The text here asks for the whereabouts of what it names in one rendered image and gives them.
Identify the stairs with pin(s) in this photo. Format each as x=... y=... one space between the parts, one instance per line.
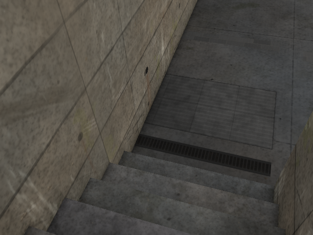
x=142 y=195

